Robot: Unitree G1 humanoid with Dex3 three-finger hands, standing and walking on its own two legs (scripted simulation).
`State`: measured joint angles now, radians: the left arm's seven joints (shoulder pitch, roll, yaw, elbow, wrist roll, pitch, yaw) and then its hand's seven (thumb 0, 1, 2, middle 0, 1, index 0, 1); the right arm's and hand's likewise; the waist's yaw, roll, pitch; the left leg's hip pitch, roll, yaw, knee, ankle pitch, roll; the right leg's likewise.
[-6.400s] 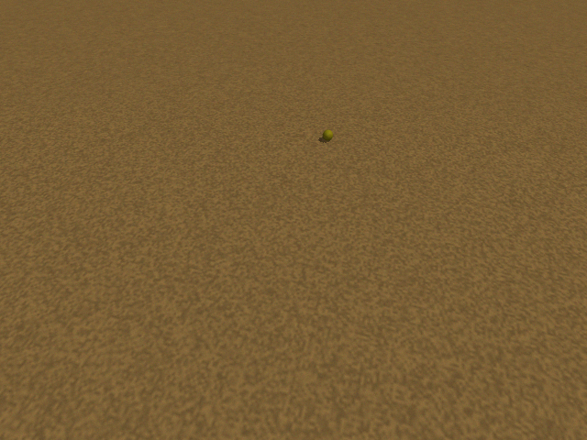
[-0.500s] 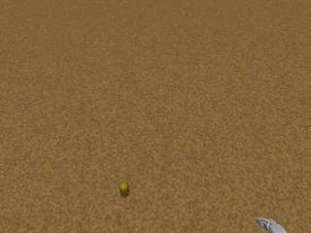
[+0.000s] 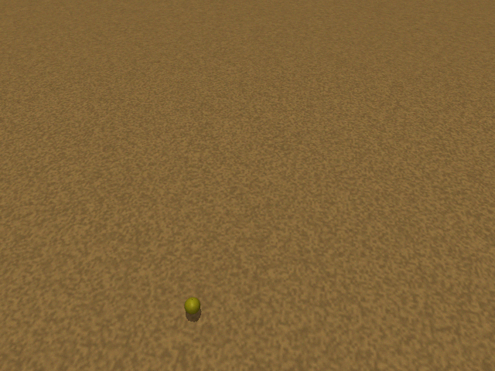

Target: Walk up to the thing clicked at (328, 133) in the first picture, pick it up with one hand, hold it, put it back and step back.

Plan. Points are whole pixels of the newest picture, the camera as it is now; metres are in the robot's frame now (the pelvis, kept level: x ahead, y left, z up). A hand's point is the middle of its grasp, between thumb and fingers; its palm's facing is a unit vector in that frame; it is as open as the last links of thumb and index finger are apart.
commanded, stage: walk up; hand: left
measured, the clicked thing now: (192, 305) +0.49 +0.20 -0.74
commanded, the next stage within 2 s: stand in 0.34 s
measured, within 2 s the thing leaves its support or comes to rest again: neither
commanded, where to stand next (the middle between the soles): +0.09 -0.01 m, yaw +0 degrees
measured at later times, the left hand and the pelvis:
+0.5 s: hand out of the picture +0.10 +0.25 -0.15, palm faces +0.00 -0.94 -0.33, open 7.4 cm; pelvis +0.02 +0.00 +0.01, yaw +0 degrees
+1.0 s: hand out of the picture +0.11 +0.24 -0.15, palm faces -0.01 -0.94 -0.33, open 7.4 cm; pelvis +0.03 -0.01 +0.01, yaw +0 degrees
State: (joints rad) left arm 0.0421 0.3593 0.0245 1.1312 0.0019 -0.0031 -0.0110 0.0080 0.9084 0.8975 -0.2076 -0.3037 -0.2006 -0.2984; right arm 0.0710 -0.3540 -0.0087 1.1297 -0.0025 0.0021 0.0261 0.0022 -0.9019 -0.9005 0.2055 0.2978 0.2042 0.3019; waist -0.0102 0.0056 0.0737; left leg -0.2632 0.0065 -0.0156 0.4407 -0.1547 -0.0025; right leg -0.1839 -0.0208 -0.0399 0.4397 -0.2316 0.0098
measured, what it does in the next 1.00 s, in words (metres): stands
